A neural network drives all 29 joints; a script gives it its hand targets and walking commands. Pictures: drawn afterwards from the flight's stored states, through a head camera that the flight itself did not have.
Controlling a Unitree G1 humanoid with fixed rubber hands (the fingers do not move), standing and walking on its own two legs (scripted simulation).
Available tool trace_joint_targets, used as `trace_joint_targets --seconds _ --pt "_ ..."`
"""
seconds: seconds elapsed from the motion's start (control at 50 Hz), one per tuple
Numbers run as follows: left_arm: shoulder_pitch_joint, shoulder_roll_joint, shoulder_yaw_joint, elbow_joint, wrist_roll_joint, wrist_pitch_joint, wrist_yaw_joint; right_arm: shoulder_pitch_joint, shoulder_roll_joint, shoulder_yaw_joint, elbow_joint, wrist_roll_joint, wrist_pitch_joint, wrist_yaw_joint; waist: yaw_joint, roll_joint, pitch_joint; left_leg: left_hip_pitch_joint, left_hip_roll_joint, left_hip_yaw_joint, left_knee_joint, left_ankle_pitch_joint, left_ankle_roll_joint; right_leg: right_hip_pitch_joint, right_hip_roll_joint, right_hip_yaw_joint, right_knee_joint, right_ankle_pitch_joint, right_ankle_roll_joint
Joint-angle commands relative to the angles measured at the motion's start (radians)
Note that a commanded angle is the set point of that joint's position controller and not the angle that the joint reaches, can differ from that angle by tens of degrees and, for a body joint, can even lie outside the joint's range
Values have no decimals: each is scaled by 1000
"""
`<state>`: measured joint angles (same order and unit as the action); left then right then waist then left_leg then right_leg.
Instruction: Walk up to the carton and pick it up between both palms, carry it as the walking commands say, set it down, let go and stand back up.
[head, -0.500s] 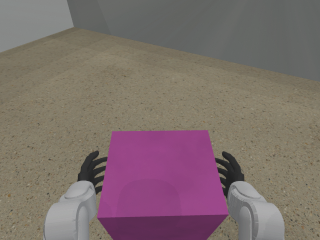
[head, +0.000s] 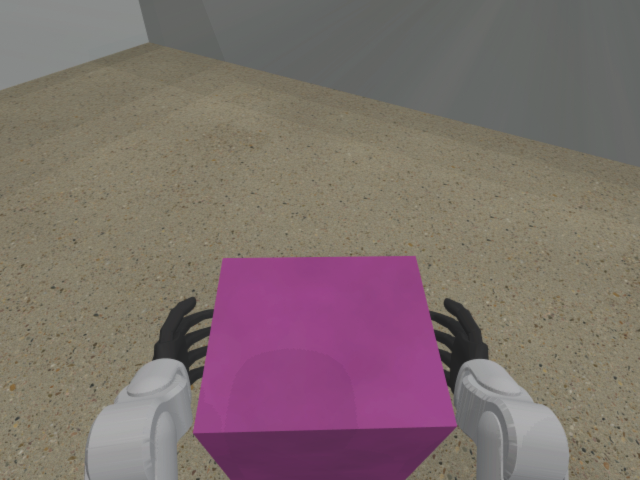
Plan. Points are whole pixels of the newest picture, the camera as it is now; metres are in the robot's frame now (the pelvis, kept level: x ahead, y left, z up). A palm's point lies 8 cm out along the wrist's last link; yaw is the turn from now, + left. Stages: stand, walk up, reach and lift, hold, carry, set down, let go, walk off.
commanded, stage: carry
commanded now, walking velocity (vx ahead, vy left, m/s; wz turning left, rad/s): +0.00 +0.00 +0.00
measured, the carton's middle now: (320, 376) +0.27 +0.00 +0.03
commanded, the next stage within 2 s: none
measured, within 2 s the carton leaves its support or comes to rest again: neither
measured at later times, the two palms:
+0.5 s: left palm (169, 362) +0.25 +0.17 +0.09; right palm (456, 362) +0.25 -0.15 +0.09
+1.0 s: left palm (167, 362) +0.25 +0.17 +0.09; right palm (456, 361) +0.25 -0.15 +0.09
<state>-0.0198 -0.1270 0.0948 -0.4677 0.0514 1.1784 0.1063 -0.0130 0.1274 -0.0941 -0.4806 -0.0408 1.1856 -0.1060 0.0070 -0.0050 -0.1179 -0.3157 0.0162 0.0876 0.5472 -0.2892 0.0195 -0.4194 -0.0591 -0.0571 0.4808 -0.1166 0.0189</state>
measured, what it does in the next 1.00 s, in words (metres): stands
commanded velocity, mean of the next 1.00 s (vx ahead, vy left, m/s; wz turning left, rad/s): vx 0.00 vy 0.00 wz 0.00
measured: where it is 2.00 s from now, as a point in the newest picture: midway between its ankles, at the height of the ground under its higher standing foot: outside the picture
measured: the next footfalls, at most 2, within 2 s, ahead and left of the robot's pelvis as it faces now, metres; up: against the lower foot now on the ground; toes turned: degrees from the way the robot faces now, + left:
none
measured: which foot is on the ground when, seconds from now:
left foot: down 0.00-1.00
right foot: down 0.00-1.00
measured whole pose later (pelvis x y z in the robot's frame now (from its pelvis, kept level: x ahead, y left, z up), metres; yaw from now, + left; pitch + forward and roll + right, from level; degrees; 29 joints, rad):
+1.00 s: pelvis +0.01 +0.01 +0.00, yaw +0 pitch +3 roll +0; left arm -0.03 -0.13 0.09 -0.46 0.06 1.17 0.10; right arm -0.01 0.13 -0.10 -0.47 -0.05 1.17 -0.10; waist 0.01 -0.01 -0.11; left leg -0.29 0.01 0.10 0.56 -0.32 0.03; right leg -0.40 -0.07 -0.04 0.50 -0.14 0.03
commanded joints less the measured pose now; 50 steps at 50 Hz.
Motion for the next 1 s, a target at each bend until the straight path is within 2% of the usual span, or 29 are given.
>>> trace_joint_targets --seconds 0.0,0.12,0.46,0.98 --pt "-413 -763 -688 -120 -269 -16 -105 -419 767 654 -99 241 -24 94 -1 6 -201 4 111 -108 -113 144 17 182 -75 88 -25 95 -19" --pt "-416 -764 -686 -114 -266 -18 -105 -424 769 655 -95 242 -27 98 0 6 -200 11 112 -106 -106 167 20 185 -75 85 -13 101 -20" --pt "-433 -769 -681 -91 -260 -36 -112 -435 770 644 -69 232 -46 105 3 8 -185 6 114 -111 -116 126 29 177 -69 87 -13 62 -24" --pt "-427 -759 -682 -110 -262 -22 -107 -432 759 649 -90 240 -36 99 4 4 -178 8 113 -107 -114 106 26 174 -73 91 -18 51 -26"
